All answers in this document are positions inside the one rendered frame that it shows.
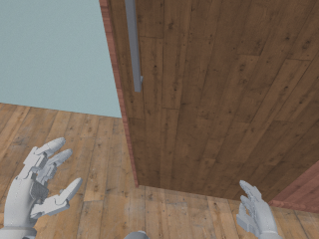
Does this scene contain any wardrobe door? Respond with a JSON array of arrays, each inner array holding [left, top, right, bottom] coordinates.
[[272, 160, 319, 207], [108, 0, 319, 203]]

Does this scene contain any handle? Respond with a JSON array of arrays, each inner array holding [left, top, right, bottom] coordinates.
[[125, 0, 144, 93]]

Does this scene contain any left robot forearm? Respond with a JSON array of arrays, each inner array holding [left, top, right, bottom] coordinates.
[[0, 226, 37, 239]]

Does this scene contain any right robot hand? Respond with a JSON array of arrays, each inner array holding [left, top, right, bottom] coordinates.
[[236, 180, 278, 238]]

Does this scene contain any left robot hand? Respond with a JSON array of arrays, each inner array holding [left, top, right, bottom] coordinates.
[[3, 137, 83, 228]]

